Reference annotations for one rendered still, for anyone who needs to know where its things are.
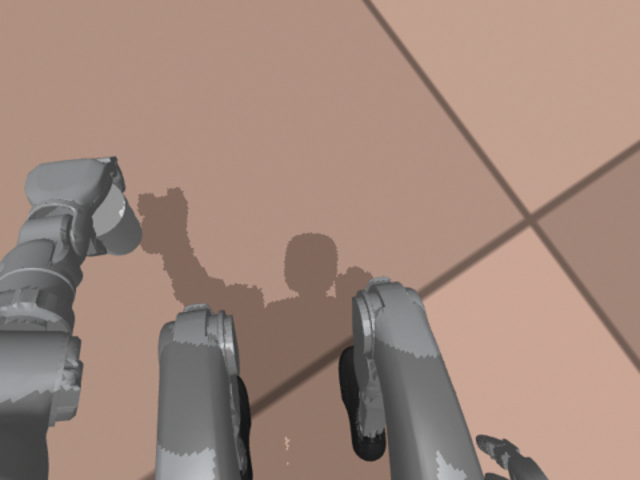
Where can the left robot hand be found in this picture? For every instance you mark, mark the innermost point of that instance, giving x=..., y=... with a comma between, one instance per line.
x=85, y=182

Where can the cup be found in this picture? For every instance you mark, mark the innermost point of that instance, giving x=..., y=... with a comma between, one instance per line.
x=115, y=224

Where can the right robot foot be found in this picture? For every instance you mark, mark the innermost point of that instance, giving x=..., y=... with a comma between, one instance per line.
x=368, y=449

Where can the left robot arm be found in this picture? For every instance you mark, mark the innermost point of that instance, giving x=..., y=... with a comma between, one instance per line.
x=40, y=370

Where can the left robot foot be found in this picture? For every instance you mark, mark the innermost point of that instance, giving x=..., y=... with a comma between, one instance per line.
x=244, y=430

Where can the right robot hand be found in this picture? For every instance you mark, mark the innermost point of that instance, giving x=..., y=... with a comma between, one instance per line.
x=509, y=458

